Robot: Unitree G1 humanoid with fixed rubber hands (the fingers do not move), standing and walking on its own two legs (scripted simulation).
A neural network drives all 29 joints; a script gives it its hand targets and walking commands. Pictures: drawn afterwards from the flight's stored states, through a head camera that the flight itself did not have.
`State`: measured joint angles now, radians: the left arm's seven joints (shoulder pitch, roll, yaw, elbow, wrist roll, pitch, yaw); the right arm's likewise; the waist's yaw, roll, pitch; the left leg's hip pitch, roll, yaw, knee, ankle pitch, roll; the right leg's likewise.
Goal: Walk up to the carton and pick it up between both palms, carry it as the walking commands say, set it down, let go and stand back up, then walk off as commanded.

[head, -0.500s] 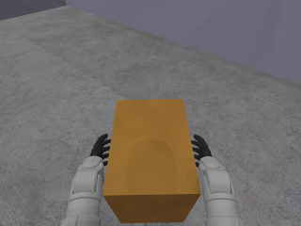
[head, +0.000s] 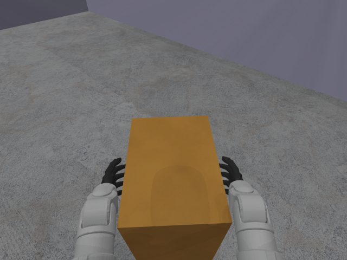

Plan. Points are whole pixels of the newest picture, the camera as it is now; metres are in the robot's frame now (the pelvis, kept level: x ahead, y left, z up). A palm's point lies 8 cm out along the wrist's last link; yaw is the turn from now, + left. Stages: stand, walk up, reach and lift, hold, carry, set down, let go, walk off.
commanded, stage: reach and lift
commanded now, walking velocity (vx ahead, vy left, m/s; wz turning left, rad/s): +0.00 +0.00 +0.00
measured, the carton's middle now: (172, 190) +0.33 +0.00 -0.03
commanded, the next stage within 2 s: hold in 0.82 s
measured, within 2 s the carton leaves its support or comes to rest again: neither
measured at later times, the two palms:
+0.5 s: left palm (109, 189) +0.29 +0.15 +0.04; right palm (235, 188) +0.29 -0.14 +0.04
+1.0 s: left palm (112, 193) +0.28 +0.14 +0.04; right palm (240, 193) +0.27 -0.15 +0.04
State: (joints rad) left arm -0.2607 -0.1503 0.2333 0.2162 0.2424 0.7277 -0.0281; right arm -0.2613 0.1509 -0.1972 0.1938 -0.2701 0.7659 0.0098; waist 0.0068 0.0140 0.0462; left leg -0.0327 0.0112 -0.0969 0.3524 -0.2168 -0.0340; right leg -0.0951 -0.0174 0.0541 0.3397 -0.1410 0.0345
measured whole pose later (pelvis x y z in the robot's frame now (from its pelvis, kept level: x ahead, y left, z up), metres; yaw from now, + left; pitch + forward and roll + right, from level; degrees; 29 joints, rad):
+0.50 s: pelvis +0.01 +0.00 +0.00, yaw +0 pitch -6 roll +0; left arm -0.19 -0.14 0.18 0.15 0.23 0.75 -0.03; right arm -0.19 0.14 -0.14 0.13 -0.25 0.77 0.00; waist 0.01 0.01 0.04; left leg 0.00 0.01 -0.09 0.32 -0.21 -0.03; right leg -0.07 -0.02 0.06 0.31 -0.14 0.04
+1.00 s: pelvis +0.00 +0.00 +0.00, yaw -1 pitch -7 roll +0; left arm -0.19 -0.14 0.17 0.14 0.22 0.75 -0.02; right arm -0.18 0.14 -0.14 0.12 -0.25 0.78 0.00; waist 0.00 0.01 0.04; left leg -0.02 0.02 -0.09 0.34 -0.21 -0.04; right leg -0.09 -0.01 0.06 0.35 -0.14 0.03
